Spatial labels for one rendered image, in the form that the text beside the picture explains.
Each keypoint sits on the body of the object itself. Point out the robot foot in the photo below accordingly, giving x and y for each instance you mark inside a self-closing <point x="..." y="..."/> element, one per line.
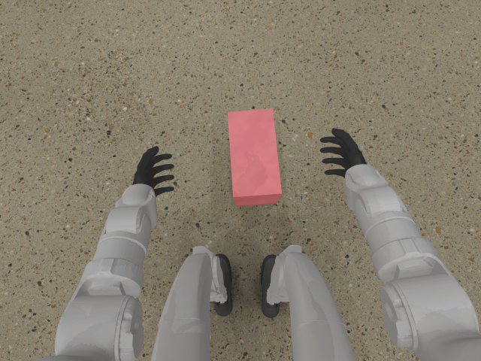
<point x="269" y="309"/>
<point x="225" y="308"/>

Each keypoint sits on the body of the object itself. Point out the carton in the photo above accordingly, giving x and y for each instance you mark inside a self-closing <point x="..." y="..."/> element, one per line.
<point x="255" y="169"/>

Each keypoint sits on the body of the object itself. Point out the robot right forearm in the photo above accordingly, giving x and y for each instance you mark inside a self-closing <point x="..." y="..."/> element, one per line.
<point x="398" y="249"/>

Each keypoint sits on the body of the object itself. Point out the right robot hand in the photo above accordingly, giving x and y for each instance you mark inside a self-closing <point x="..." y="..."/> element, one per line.
<point x="348" y="150"/>

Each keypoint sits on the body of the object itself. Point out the right robot foot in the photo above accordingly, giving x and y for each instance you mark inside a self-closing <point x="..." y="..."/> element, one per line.
<point x="269" y="309"/>

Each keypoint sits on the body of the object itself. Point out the robot left forearm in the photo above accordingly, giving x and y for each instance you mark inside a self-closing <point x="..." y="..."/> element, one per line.
<point x="117" y="265"/>

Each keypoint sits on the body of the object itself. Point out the left robot hand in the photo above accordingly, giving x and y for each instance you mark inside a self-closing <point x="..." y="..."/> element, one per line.
<point x="145" y="171"/>

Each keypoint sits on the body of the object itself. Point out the robot right upper arm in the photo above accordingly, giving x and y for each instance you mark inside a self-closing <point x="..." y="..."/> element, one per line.
<point x="430" y="315"/>

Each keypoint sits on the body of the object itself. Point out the robot left upper arm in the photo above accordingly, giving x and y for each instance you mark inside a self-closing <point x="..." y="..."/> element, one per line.
<point x="101" y="328"/>

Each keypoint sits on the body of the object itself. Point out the left robot foot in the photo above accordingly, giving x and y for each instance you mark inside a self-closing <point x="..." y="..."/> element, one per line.
<point x="225" y="308"/>

